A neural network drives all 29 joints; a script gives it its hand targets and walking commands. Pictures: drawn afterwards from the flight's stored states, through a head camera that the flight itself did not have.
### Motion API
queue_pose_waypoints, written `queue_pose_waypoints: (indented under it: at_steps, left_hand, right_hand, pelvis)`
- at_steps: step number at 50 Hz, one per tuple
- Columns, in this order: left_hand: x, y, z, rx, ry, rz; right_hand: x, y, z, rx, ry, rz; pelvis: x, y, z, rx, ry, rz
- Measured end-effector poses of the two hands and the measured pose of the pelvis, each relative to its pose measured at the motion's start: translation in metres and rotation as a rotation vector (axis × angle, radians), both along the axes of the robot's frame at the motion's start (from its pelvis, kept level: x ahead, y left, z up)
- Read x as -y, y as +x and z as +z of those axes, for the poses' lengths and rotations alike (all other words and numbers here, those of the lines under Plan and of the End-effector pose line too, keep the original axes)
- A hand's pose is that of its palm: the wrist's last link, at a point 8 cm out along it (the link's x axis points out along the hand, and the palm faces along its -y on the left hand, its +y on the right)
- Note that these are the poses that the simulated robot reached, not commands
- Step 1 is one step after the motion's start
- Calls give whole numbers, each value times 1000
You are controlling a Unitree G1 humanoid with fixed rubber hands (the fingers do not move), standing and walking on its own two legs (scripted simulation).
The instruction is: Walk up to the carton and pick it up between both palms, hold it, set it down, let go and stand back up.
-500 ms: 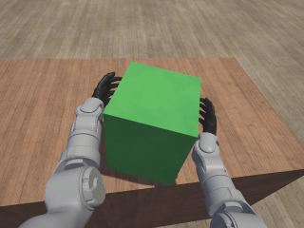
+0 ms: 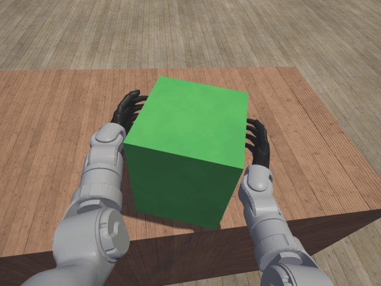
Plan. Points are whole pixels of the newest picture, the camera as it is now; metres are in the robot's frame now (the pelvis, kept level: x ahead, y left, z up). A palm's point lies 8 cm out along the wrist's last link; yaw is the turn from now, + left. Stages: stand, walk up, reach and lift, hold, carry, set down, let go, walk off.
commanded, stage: set down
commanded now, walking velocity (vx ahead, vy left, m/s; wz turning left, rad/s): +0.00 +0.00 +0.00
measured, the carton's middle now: (189, 155) +0.41 +0.00 +0.03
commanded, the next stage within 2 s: none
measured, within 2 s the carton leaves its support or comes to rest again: rests again in 0.80 s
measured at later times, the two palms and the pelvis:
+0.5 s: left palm (122, 132) +0.44 +0.15 +0.08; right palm (257, 162) +0.36 -0.14 +0.07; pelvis +0.00 +0.00 +0.00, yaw +0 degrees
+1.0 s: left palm (111, 142) +0.44 +0.18 +0.04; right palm (245, 171) +0.36 -0.12 +0.03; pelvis -0.01 +0.01 -0.01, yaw -1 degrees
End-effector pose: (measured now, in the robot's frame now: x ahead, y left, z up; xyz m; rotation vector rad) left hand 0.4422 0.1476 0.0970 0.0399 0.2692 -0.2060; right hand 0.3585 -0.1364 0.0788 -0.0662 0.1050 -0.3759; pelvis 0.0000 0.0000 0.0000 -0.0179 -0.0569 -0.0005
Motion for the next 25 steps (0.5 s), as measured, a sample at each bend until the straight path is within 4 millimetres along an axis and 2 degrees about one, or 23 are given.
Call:
queue_pose_waypoints:
  at_steps: [18,25]
  left_hand:
    - [-1,-1,-2,8,7,-3]
    - [-2,-3,-21,-44,19,20]
  right_hand:
    - [0,-1,-2,11,1,3]
    - [0,-2,-9,3,6,2]
  pelvis:
    - [0,-1,0,1,0,0]
    - [0,-2,0,-7,0,0]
